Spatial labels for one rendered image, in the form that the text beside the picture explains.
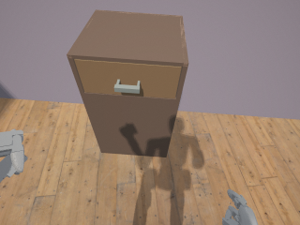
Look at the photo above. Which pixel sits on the drawer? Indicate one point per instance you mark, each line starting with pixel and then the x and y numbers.
pixel 156 81

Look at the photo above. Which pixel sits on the left robot hand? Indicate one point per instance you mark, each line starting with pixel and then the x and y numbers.
pixel 12 149

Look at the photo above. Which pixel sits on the handle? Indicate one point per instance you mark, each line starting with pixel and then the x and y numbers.
pixel 125 88

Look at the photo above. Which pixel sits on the right robot hand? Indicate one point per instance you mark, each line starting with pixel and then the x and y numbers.
pixel 243 216

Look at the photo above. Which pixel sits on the cabinet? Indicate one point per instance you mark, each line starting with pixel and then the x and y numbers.
pixel 123 124

